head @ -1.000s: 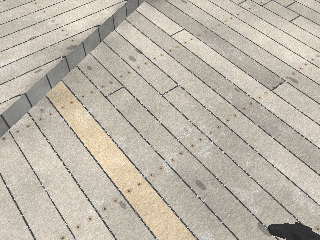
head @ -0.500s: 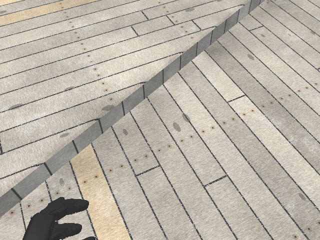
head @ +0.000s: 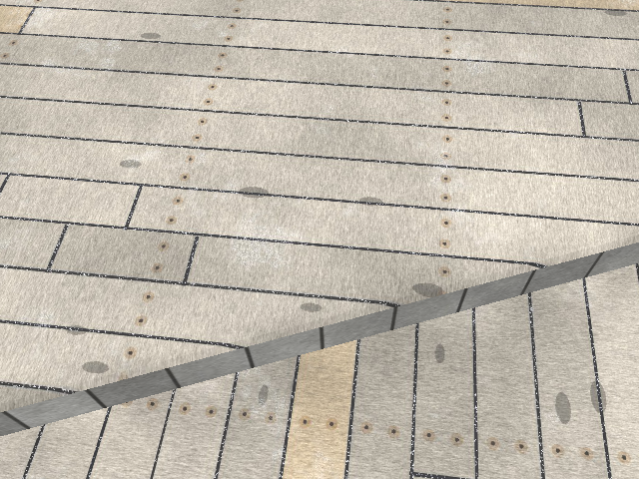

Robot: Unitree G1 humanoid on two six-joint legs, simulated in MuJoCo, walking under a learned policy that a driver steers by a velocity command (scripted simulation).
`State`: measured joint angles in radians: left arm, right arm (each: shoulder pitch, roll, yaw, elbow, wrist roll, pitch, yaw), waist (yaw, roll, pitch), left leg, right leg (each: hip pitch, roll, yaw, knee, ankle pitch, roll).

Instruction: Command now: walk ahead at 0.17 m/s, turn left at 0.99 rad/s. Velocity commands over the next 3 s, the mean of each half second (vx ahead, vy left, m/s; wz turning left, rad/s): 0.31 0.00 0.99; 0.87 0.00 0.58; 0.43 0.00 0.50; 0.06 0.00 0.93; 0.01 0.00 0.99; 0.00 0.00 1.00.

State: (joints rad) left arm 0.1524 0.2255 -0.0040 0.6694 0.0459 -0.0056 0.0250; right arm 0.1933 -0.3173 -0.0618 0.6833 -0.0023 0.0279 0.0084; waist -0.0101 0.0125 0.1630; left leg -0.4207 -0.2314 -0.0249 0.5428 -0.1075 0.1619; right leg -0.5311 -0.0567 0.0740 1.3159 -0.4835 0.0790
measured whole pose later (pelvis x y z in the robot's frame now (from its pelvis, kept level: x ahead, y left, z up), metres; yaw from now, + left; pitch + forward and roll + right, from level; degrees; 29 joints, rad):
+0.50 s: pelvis +0.15 -0.08 +0.03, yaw +29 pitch +1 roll +0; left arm 0.24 0.33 0.04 0.70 0.03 -0.02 0.02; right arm 0.20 -0.40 -0.10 0.66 -0.04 0.04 0.08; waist 0.01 0.04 -0.02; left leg -0.64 -0.06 -0.09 1.19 -0.24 0.00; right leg -0.15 0.01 -0.03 0.35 -0.21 -0.01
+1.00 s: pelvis +0.34 +0.17 +0.02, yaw +47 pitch +2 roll +0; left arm 0.39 0.25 0.02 0.83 0.02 -0.06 -0.02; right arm 0.22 -0.28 -0.02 0.77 -0.04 -0.05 0.02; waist 0.06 0.00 0.03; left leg -0.29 -0.09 0.03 0.54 -0.26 0.10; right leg -0.41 -0.13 0.00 1.34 -0.30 -0.05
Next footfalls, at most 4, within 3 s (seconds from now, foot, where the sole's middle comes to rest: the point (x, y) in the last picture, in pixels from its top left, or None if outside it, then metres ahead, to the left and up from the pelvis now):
0.30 right None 0.22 -0.17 -0.75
0.86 left None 0.33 0.24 -0.75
1.30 right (116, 294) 0.71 0.46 -0.63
1.80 left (19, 358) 0.58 0.63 -0.63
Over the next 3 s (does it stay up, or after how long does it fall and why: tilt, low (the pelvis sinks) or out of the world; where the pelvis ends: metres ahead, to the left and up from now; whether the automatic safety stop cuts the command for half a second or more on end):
stays up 0.70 0.52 0.15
